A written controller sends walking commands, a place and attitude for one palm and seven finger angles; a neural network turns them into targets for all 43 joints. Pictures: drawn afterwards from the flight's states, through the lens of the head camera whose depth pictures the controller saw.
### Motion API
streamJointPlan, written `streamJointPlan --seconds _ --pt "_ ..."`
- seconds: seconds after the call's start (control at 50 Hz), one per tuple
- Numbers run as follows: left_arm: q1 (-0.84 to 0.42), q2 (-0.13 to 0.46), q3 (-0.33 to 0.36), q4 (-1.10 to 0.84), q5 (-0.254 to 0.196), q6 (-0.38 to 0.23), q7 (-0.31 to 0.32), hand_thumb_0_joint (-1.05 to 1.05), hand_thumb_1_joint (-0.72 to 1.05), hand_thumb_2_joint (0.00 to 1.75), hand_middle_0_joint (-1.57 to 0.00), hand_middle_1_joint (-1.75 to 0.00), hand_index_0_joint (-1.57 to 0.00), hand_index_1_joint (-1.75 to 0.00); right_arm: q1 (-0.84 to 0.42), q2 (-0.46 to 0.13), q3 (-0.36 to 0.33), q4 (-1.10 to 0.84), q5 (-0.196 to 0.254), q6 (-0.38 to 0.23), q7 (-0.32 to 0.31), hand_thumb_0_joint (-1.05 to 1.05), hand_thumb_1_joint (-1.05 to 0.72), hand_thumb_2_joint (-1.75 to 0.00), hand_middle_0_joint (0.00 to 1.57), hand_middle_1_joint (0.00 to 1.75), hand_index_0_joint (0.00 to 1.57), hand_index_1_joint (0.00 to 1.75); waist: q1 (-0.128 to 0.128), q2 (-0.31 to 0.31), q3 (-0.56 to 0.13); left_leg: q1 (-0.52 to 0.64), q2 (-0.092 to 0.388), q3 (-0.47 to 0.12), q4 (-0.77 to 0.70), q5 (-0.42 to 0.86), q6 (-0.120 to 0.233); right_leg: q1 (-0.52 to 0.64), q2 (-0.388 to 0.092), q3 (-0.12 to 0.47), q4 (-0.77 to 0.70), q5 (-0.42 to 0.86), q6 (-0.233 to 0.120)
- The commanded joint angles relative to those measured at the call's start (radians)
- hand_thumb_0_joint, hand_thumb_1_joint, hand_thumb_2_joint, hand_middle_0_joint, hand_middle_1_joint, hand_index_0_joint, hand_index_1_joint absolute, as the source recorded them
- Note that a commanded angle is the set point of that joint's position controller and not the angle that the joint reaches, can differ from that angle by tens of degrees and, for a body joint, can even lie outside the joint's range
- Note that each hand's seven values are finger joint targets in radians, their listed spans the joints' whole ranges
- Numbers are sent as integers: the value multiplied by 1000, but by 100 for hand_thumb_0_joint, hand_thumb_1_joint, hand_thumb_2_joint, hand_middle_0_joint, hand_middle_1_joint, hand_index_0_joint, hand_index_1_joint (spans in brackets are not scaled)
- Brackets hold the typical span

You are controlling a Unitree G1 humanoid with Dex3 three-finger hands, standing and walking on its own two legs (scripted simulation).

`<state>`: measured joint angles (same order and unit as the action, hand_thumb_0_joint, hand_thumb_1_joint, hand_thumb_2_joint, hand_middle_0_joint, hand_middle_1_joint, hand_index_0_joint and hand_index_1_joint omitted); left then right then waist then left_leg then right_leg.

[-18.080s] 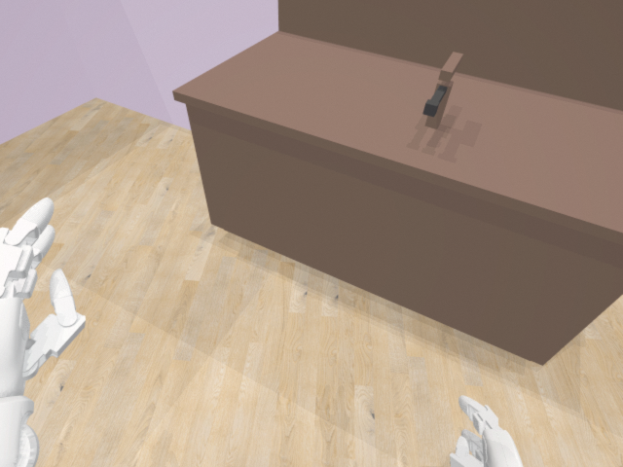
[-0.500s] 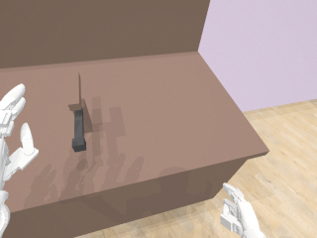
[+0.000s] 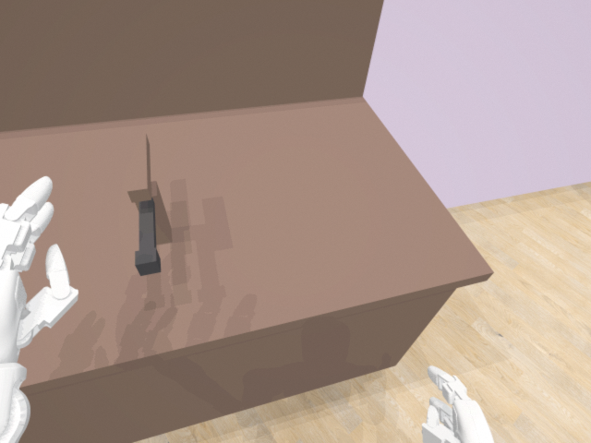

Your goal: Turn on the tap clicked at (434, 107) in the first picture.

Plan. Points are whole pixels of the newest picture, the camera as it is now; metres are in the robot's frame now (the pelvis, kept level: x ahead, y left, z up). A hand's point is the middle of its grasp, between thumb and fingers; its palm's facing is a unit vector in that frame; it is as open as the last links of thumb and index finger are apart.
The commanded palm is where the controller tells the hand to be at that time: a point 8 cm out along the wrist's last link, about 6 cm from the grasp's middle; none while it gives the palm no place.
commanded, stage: look again from close up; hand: left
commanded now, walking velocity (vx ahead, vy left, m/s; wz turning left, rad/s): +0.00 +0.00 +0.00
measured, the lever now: (148, 261) +0.33 +0.24 +0.04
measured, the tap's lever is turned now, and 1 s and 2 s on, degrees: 0 0 0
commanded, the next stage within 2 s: shuffle to correct the standing spot in 0.22 s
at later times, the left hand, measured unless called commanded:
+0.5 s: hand (82, 293) +0.22 +0.24 +0.15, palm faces +0.37 -0.86 -0.35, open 7.4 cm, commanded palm +0.16 +0.27 +0.17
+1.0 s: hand (148, 301) +0.22 +0.17 +0.15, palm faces +0.33 -0.86 -0.40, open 7.4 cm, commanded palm +0.16 +0.21 +0.17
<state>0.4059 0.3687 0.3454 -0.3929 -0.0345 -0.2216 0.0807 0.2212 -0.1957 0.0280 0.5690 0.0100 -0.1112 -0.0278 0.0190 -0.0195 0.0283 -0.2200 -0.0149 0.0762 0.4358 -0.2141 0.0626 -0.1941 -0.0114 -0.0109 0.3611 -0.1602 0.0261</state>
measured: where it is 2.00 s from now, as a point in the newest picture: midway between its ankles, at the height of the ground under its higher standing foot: outside the picture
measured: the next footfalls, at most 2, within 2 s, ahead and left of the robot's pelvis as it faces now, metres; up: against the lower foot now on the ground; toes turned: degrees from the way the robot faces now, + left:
none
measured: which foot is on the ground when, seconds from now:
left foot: down 0.00-1.00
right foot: down 0.00-1.00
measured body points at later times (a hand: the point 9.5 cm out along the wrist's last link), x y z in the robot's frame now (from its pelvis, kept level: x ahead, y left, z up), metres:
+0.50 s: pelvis +0.00 -0.01 +0.00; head +0.02 +0.01 +0.45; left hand +0.20 +0.29 +0.17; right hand +0.18 -0.23 -0.07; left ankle +0.01 +0.07 -0.74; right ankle +0.02 -0.14 -0.74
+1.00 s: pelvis +0.00 -0.07 +0.00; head +0.03 -0.06 +0.44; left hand +0.19 +0.22 +0.17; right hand +0.18 -0.30 -0.08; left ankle +0.01 +0.07 -0.74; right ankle +0.02 -0.14 -0.74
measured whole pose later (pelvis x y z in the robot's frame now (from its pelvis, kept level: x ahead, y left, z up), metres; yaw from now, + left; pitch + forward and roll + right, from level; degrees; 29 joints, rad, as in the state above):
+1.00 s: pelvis +0.00 -0.07 +0.00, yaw +0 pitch +1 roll -1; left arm 0.44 0.38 0.36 -0.48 -0.08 -0.17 0.07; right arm 0.21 -0.21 -0.02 0.55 0.01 -0.10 -0.03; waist 0.02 0.00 0.05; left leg -0.28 0.08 0.04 0.50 -0.23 -0.03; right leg -0.25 0.08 -0.05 0.43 -0.19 -0.07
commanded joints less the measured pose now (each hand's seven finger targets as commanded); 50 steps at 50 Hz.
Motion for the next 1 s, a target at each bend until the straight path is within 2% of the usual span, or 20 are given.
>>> streamJointPlan --seconds 0.0,0.02,0.1,0.12,0.2,0.22,0.3,0.32,0.4,0.42,0.5,0.52,0.64,0.7,0.72,0.84,0.86,0.9,0.92,0.98 --pt "-92 200 118 -281 0 -70 23 0 90 90 -20 -30 -20 -30 -121 -129 -47 -166 8 -59 -16 0 -90 -90 20 30 20 30 6 101 -125 -1 107 -131 -124 -28 -39 58 -44 50 -19 58 -47" --pt "-92 165 93 -266 -3 -72 21 0 90 90 -20 -30 -20 -30 -108 -131 -46 -161 1 -58 -16 0 -90 -90 20 30 20 30 5 84 -121 -9 107 -132 -128 -36 -36 58 -42 46 -20 53 -48" --pt "-79 202 135 -275 -2 -71 28 0 90 90 -20 -30 -20 -30 -107 -128 -51 -156 7 -66 -17 0 -90 -90 20 30 20 30 6 94 -126 -2 104 -133 -117 -13 -41 65 -44 50 -15 69 -50" --pt "-78 169 107 -262 -5 -74 24 0 90 90 -20 -30 -20 -30 -98 -131 -51 -152 1 -64 -17 0 -90 -90 20 30 20 30 5 82 -128 4 104 -132 -116 -4 -39 58 -43 48 -18 73 -52" --pt "-68 176 114 -236 -4 -68 26 0 90 90 -20 -30 -20 -30 -100 -126 -52 -148 8 -69 -16 0 -90 -90 20 30 20 30 5 107 -114 17 109 -132 -123 5 -46 44 -43 50 -16 69 -51" --pt "-72 143 84 -221 -5 -69 22 0 90 90 -20 -30 -20 -30 -91 -132 -52 -143 2 -66 -16 0 -90 -90 20 30 20 30 3 91 -107 12 110 -133 -126 1 -43 36 -40 48 -21 67 -51" --pt "-69 161 98 -196 -4 -54 26 0 90 90 -20 -30 -20 -30 -102 -128 -54 -144 10 -65 -16 0 -90 -90 20 30 20 30 4 53 -99 18 107 -130 -120 -2 -44 26 -47 62 -36 63 -51" --pt "-76 129 69 -184 -7 -54 21 0 90 90 -20 -30 -20 -30 -94 -129 -52 -142 2 -60 -17 0 -90 -90 20 30 20 30 2 37 -98 22 112 -133 -125 -9 -43 16 -41 61 -42 53 -50" --pt "-132 182 108 -250 -6 -51 25 0 90 90 -20 -30 -20 -30 -111 -121 -56 -154 9 -58 -17 0 -90 -90 20 30 20 30 1 80 -110 50 133 -142 -138 38 -55 18 -26 50 -17 74 -44" --pt "-141 152 82 -245 -11 -51 21 0 90 90 -20 -30 -20 -30 -100 -124 -54 -154 3 -55 -16 0 -90 -90 20 30 20 30 -1 81 -109 42 139 -146 -149 39 -57 20 -18 39 -10 66 -40" --pt "-131 192 118 -307 -14 -50 23 0 90 90 -20 -30 -20 -30 -107 -114 -60 -170 9 -57 -9 0 -90 -90 20 30 20 30 4 144 -139 83 159 -143 -126 146 -68 26 -15 25 16 93 -40" --pt "-124 161 93 -294 -20 -49 18 0 90 90 -20 -30 -20 -30 -100 -116 -58 -169 3 -54 -6 0 -90 -90 20 30 20 30 3 137 -135 70 165 -144 -132 141 -65 26 -12 18 15 78 -38" --pt "-56 178 123 -301 -28 -44 6 0 90 90 -20 -30 -20 -30 -78 -121 -78 -183 3 -49 4 0 -90 -90 20 30 20 30 3 133 -151 86 185 -138 -73 259 -65 21 -16 18 18 128 -43" --pt "-17 193 144 -288 -35 -35 2 0 90 90 -20 -30 -20 -30 -85 -118 -76 -184 8 -44 3 0 -90 -90 20 30 20 30 2 118 -154 82 184 -129 -54 240 -58 11 -20 26 10 144 -46" --pt "-19 170 121 -270 -39 -33 -4 0 90 90 -20 -30 -20 -30 -83 -122 -74 -182 2 -41 2 0 -90 -90 20 30 20 30 0 101 -145 63 183 -123 -56 195 -51 6 -23 31 3 136 -42" --pt "-42 196 138 -288 -51 -19 1 0 90 90 -20 -30 -20 -30 -88 -124 -86 -184 7 -44 -12 0 -90 -90 20 30 20 30 0 56 -138 36 155 -103 -12 27 -42 -26 -46 96 -24 100 -54" --pt "-40 180 126 -283 -54 -16 1 0 90 90 -20 -30 -20 -30 -82 -125 -87 -180 7 -44 -11 0 -90 -90 20 30 20 30 -3 49 -139 39 145 -97 1 12 -43 -40 -51 108 -30 93 -61" --pt "-44 211 148 -315 -55 -9 8 0 90 90 -20 -30 -20 -30 -97 -118 -84 -179 13 -44 -15 0 -90 -90 20 30 20 30 -5 43 -146 52 135 -92 22 14 -43 -57 -64 123 -37 87 -69" --pt "-50 187 124 -309 -55 -10 8 0 90 90 -20 -30 -20 -30 -89 -123 -83 -174 6 -43 -15 0 -90 -90 20 30 20 30 -7 35 -145 40 127 -86 31 -5 -41 -61 -68 121 -44 62 -66" --pt "-26 208 146 -311 -57 0 15 0 90 90 -20 -30 -20 -30 -80 -125 -95 -176 8 -42 -18 0 -90 -90 20 30 20 30 -5 9 -145 39 117 -74 78 -23 -38 -83 -91 158 -63 40 -62"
